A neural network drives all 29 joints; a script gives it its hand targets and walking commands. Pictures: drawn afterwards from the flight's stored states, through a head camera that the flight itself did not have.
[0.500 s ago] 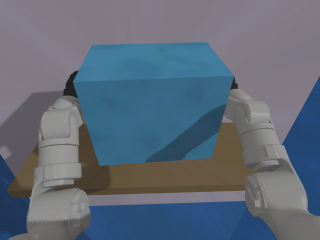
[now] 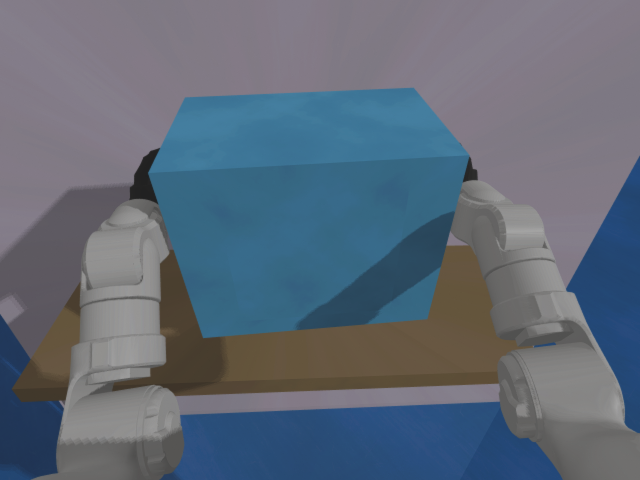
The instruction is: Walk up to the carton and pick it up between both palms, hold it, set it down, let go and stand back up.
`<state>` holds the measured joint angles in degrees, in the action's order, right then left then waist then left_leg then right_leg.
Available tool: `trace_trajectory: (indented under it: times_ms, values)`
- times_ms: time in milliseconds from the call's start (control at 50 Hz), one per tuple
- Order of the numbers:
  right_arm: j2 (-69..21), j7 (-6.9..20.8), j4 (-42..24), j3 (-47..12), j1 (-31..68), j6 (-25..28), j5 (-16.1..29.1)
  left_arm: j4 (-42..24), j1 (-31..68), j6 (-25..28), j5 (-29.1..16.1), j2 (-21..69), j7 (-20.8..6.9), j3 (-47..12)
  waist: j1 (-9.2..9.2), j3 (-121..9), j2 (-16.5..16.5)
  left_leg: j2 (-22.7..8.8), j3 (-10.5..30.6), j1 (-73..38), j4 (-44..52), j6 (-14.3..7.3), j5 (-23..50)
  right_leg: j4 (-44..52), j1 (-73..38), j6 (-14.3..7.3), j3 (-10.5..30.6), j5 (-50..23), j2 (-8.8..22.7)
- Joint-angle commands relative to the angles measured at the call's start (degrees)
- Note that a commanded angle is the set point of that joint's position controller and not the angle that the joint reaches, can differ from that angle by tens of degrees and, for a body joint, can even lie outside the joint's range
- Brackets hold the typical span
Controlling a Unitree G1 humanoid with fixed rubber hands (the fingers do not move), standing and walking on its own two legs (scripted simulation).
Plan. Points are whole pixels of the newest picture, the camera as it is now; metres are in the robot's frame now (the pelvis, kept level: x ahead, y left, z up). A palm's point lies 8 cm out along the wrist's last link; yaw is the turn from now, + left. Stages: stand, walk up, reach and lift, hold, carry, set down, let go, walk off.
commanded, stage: hold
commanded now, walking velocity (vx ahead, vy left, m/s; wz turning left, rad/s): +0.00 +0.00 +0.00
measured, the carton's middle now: (309, 211) +0.37 +0.00 +0.22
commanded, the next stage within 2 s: none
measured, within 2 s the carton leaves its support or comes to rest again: neither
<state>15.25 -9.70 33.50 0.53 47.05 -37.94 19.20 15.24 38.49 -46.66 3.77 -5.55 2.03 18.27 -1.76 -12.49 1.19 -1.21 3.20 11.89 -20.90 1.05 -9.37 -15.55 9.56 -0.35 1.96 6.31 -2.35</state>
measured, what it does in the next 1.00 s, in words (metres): stands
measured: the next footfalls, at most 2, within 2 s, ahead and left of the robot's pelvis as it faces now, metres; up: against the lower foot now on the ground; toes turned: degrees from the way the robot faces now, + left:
none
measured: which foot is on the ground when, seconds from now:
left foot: down 0.00-1.00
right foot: down 0.00-1.00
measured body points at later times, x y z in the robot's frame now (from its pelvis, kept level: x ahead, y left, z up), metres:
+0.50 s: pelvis +0.00 +0.00 +0.00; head -0.07 +0.01 +0.44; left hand +0.37 +0.19 +0.23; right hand +0.38 -0.18 +0.24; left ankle +0.02 +0.13 -0.75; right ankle +0.02 -0.12 -0.75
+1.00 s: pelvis -0.01 +0.00 +0.00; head -0.08 +0.01 +0.44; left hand +0.36 +0.20 +0.23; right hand +0.38 -0.18 +0.25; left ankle +0.02 +0.13 -0.75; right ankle +0.02 -0.12 -0.75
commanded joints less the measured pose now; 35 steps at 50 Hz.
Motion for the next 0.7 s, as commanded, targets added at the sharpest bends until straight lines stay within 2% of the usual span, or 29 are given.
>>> trace_trajectory:
  times_ms: [0, 20, 40, 60, 100, 120, 140, 180, 200, 240, 260, 280, 300, 320, 340, 360, 420, 440, 460, 480, 500, 520, 540, 560, 580, 600, 620, 660, 680]
  values:
    - [-37.6, 10.6, -29.2, -15.5, 54.8, 4.3, 12.3, -19.6, 56.3, 4.8, -13.0, 28.5, -9.5, -28.5, -1.04, -27.7, -0.2, 3.0, -0.5, -8.6, 0.4, 0.3, 16.8, -0.3, -12.3, 0.8, 0.3, -15.0, -1.9]
    - [-36.5, 10.4, -29.2, -15.5, 53.2, 3.8, 12.9, -20.3, 56.0, 4.3, -13.5, 28.7, -9.5, -29.6, -1.99, -28.4, 1.3, 3.2, -0.6, -9.2, 0.1, 1.0, 17.8, -0.5, -12.9, 0.9, 0.6, -16.8, -1.6]
    - [-35.5, 10.3, -28.2, -14.7, 54.0, 3.5, 12.0, -18.0, 55.3, 3.7, -12.6, 28.1, -9.5, -28.2, -1.47, -24.3, 0.8, 3.1, -0.5, -8.4, 0.7, 1.0, 16.1, 0.2, -11.1, 0.8, 0.3, -14.6, -1.8]
    - [-35.2, 10.5, -27.9, -14.7, 53.5, 3.4, 11.9, -17.9, 54.6, 3.4, -12.6, 28.6, -9.7, -28.6, -1.87, -24.2, 1.2, 3.0, -0.6, -8.2, 1.3, 1.0, 14.6, 0.5, -11.4, 0.5, 0.3, -13.2, -1.7]
    - [-35.1, 10.5, -25.7, -14.2, 53.4, 3.0, 10.9, -14.8, 53.0, 2.9, -10.7, 27.8, -10.4, -26.5, -1.05, -20.5, -0.7, 3.0, -0.9, -6.7, 2.1, 0.1, 12.4, 1.0, -11.4, 0.7, 0.3, -12.3, -1.3]
    - [-34.6, 10.5, -24.0, -13.7, 51.7, 2.9, 10.6, -16.2, 53.6, 3.1, -10.6, 27.4, -10.7, -27.0, -1.95, -20.5, -0.1, 3.0, -0.9, -6.8, 2.5, 0.5, 11.5, 0.8, -11.4, 0.6, 0.4, -11.8, -1.1]
    - [-34.1, 10.6, -23.8, -12.7, 53.2, 3.2, 9.8, -13.4, 53.0, 2.9, -10.2, 27.8, -11.0, -26.6, -1.76, -17.6, 0.0, 2.8, -1.0, -6.0, 3.1, 0.3, 9.0, 1.5, -9.8, 0.4, 0.5, -9.1, -1.0]
    - [-35.0, 11.0, -21.3, -11.2, 53.4, 3.3, 8.2, -13.1, 56.0, 3.4, -10.4, 28.7, -11.5, -27.4, -2.84, -16.6, 0.7, 2.5, -0.9, -4.6, 4.1, 0.3, 5.1, 1.9, -9.4, 0.0, 0.5, -4.9, -0.7]
    - [-35.7, 11.2, -24.3, -12.0, 54.0, 4.0, 8.9, -16.0, 56.6, 3.9, -11.5, 29.9, -11.3, -29.2, -2.84, -21.0, 2.1, 2.5, -0.7, -5.4, 3.5, 0.7, 6.8, 1.2, -10.7, -0.2, 0.4, -6.8, -1.0]
    - [-36.1, 11.6, -25.3, -12.1, 55.2, 4.1, 9.4, -18.0, 58.7, 4.5, -12.6, 30.5, -10.4, -29.8, -2.48, -23.6, 2.6, 2.2, -0.4, -6.6, 2.7, 1.2, 9.2, 0.6, -10.5, -0.2, 0.0, -7.3, -1.7]
    - [-34.7, 11.8, -24.8, -12.2, 56.0, 4.2, 9.5, -15.3, 57.4, 3.9, -11.9, 30.3, -10.0, -29.4, -1.87, -23.4, 3.6, 2.4, -0.5, -7.4, 2.2, 1.6, 10.5, 0.8, -10.1, -0.4, -0.1, -7.8, -1.6]
    - [-35.6, 11.7, -27.5, -13.5, 55.5, 4.6, 10.6, -19.3, 57.8, 4.3, -13.2, 31.0, -9.7, -31.1, -2.35, -27.5, 3.9, 2.5, -0.5, -8.7, 1.0, 2.1, 14.5, -0.2, -11.8, -0.2, 0.1, -11.9, -1.7]
    - [-34.2, 11.5, -27.7, -13.7, 54.7, 4.5, 11.1, -19.0, 56.0, 4.1, -12.9, 30.4, -9.4, -30.6, -2.18, -27.2, 4.6, 2.6, -0.3, -9.4, 0.2, 2.5, 17.6, -0.3, -12.0, -0.2, 0.1, -14.3, -1.9]
    - [-33.7, 11.3, -27.5, -14.2, 53.5, 4.1, 11.6, -20.4, 55.4, 3.9, -12.6, 29.7, -9.2, -29.9, -2.06, -27.4, 3.5, 2.5, -0.1, -10.2, 0.0, 2.5, 19.2, -0.4, -12.8, 0.0, -0.1, -15.5, -2.1]
    - [-33.2, 11.1, -30.1, -15.4, 53.1, 4.2, 12.5, -20.9, 53.0, 3.4, -12.8, 29.6, -9.3, -30.1, -1.85, -29.8, 3.0, 2.7, -0.2, -11.2, -0.6, 2.4, 21.3, -0.7, -14.1, 0.2, 0.1, -18.2, -2.2]
    - [-32.8, 10.8, -30.0, -15.3, 52.8, 3.9, 12.5, -19.8, 51.9, 3.2, -12.4, 28.4, -9.5, -29.0, -1.93, -28.1, 2.0, 2.9, -0.2, -10.4, -0.6, 2.1, 21.5, -0.5, -14.4, 0.5, 0.1, -19.2, -2.1]
    - [-31.9, 10.6, -30.8, -16.1, 49.8, 3.6, 13.2, -22.3, 49.0, 2.7, -11.1, 27.6, -9.9, -28.2, -1.63, -28.4, 2.0, 2.9, -0.3, -10.9, -0.5, 2.4, 23.3, -0.9, -16.4, 0.4, 0.1, -20.7, -2.3]
    - [-31.4, 10.6, -31.5, -15.9, 50.8, 3.8, 12.7, -20.8, 48.2, 2.3, -10.0, 27.2, -10.0, -27.4, -0.93, -26.9, 1.6, 3.0, -0.4, -10.4, -0.2, 2.1, 22.1, -0.6, -15.9, 0.4, -0.1, -19.6, -2.2]
    - [-32.1, 10.6, -29.6, -15.6, 48.8, 3.4, 12.6, -23.4, 49.5, 2.4, -9.9, 27.2, -9.9, -27.8, -1.69, -25.0, 2.3, 3.0, -0.4, -10.3, 0.4, 2.3, 21.3, -0.7, -14.9, 0.3, -0.3, -18.2, -2.3]
    - [-32.2, 10.9, -30.0, -15.9, 49.2, 3.4, 13.1, -24.2, 50.5, 2.0, -10.1, 27.2, -9.8, -28.2, -1.31, -24.6, 3.1, 3.0, -0.6, -10.1, 0.5, 2.3, 20.6, -0.4, -14.5, 0.1, -0.2, -16.8, -2.0]
    - [-32.3, 11.0, -31.3, -15.9, 50.2, 3.6, 12.7, -23.0, 49.3, 1.7, -9.9, 27.4, -9.8, -28.0, -0.91, -24.3, 2.3, 2.9, -0.6, -10.4, 0.4, 2.0, 20.7, -0.3, -13.9, 0.1, -0.3, -17.3, -2.2]
    - [-31.6, 11.2, -28.8, -14.7, 49.6, 3.2, 12.0, -21.5, 50.2, 1.5, -9.4, 27.1, -9.9, -27.7, -1.51, -21.9, 2.4, 2.7, -0.8, -9.8, 1.2, 2.1, 18.3, 0.1, -12.4, -0.1, -0.3, -14.7, -2.1]
    - [-32.0, 11.5, -27.4, -14.1, 51.2, 3.1, 10.9, -19.3, 50.8, 1.3, -9.1, 26.9, -10.2, -26.7, -0.96, -18.4, 0.7, 2.5, -1.1, -7.8, 2.5, 1.2, 13.7, 1.0, -11.0, -0.2, -0.5, -9.9, -1.9]
    - [-33.0, 11.7, -28.0, -13.8, 52.5, 3.6, 10.3, -19.0, 51.7, 1.6, -9.7, 28.1, -10.4, -27.6, -1.14, -19.9, 0.1, 2.3, -1.2, -7.4, 2.8, 0.8, 12.1, 1.1, -11.0, -0.4, -0.4, -9.2, -1.8]
    - [-33.7, 11.8, -24.9, -13.3, 52.5, 3.3, 9.5, -16.3, 52.6, 1.9, -8.9, 27.4, -10.5, -26.3, -0.42, -16.5, -0.9, 2.5, -1.3, -6.4, 3.4, 0.1, 9.9, 1.4, -9.9, -0.3, -0.2, -7.4, -1.5]
    - [-34.8, 12.0, -27.7, -14.1, 53.4, 3.9, 10.1, -18.7, 53.2, 2.2, -10.2, 29.3, -10.5, -28.7, -0.82, -20.3, 0.1, 2.3, -1.3, -6.7, 3.1, 0.4, 10.8, 0.7, -11.3, -0.3, -0.2, -8.8, -1.7]
    - [-35.7, 12.1, -27.4, -14.0, 54.5, 3.9, 10.1, -18.9, 55.4, 2.7, -10.9, 28.7, -10.2, -28.5, -0.67, -20.8, 0.1, 2.6, -1.4, -6.1, 2.9, 0.3, 10.3, 0.7, -10.8, -0.1, 0.2, -8.4, -1.5]
    - [-37.9, 11.9, -29.4, -15.9, 57.1, 4.1, 10.8, -17.6, 55.7, 3.1, -11.0, 28.6, -9.7, -27.7, 0.94, -22.9, -2.3, 3.0, -1.4, -6.3, 2.0, -0.8, 11.0, 0.4, -11.9, 0.7, 0.1, -10.7, -1.5]
    - [-37.8, 11.8, -29.0, -15.7, 58.8, 4.2, 10.3, -14.9, 55.4, 3.2, -10.9, 28.5, -9.7, -27.5, 0.96, -21.2, -2.9, 3.1, -1.3, -5.9, 2.2, -1.2, 9.6, 0.7, -10.5, 0.9, 0.1, -10.0, -1.4]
